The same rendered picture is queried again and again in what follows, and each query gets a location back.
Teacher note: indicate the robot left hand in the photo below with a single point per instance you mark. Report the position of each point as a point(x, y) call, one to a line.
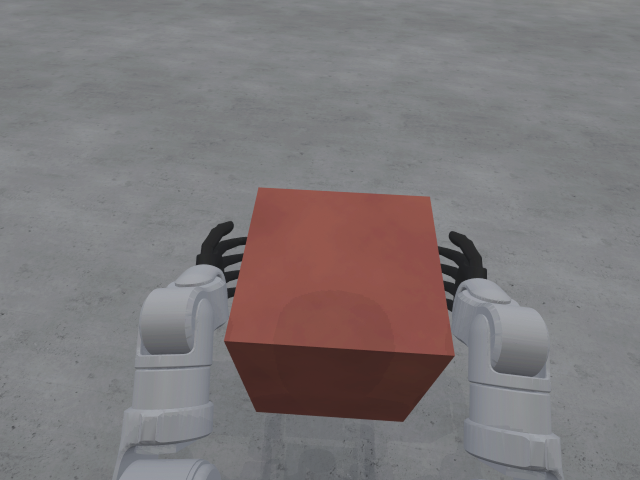
point(212, 251)

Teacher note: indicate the robot right forearm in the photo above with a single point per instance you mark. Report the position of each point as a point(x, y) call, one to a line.
point(509, 424)

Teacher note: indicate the left robot upper arm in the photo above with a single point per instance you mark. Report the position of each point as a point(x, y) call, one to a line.
point(171, 469)

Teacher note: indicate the robot left forearm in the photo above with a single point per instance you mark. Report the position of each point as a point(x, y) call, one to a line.
point(170, 406)

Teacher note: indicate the carton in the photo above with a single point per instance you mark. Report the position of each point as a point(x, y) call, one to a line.
point(339, 308)

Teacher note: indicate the robot right hand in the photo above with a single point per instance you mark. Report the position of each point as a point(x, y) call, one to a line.
point(470, 264)

